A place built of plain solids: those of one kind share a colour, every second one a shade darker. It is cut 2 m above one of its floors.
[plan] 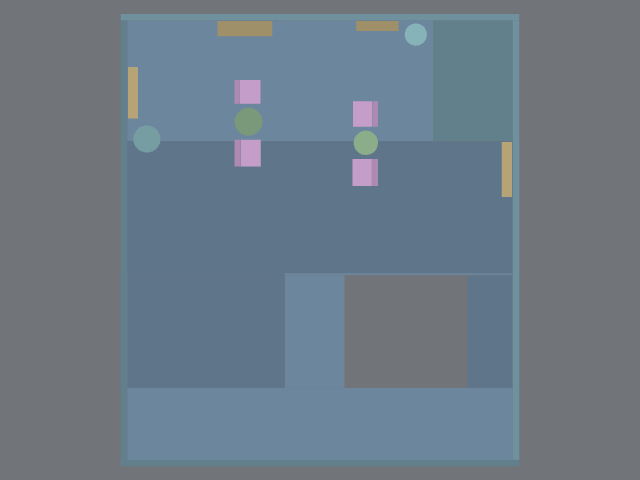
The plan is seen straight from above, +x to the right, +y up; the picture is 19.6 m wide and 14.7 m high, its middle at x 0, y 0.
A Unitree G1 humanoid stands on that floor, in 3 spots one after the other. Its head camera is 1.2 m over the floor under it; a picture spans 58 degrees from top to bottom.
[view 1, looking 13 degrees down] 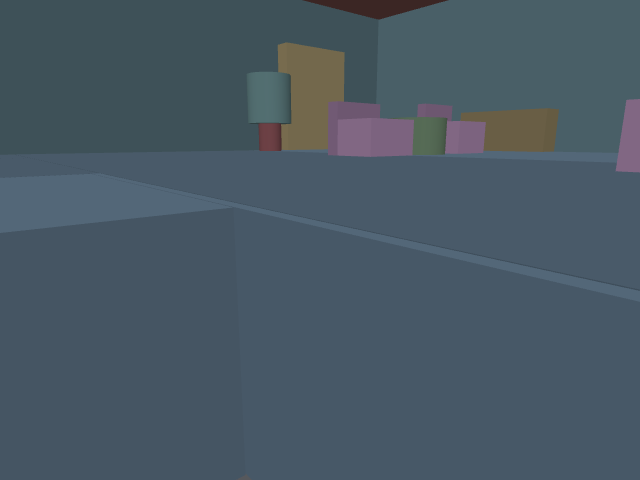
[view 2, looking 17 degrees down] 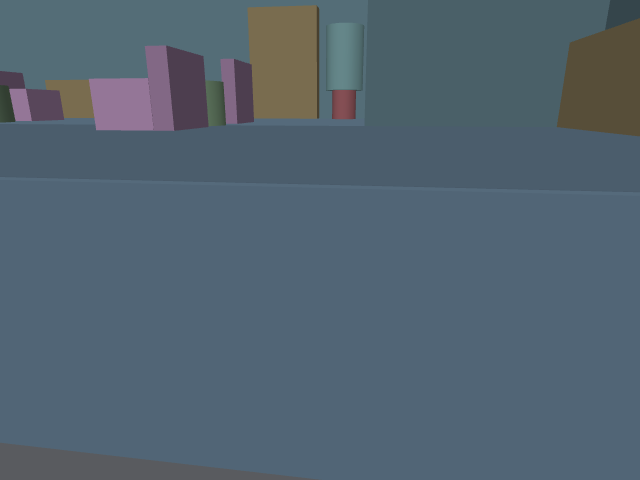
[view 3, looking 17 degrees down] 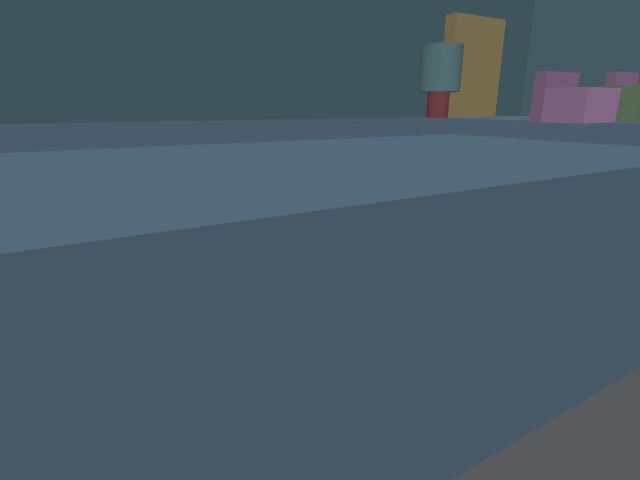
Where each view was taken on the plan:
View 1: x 1.97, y -1.74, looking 140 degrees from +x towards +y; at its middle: floor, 1.07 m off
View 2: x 3.68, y -2.22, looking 98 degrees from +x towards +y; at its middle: floor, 1.21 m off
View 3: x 1.52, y -3.86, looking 149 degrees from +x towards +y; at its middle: floor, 0.93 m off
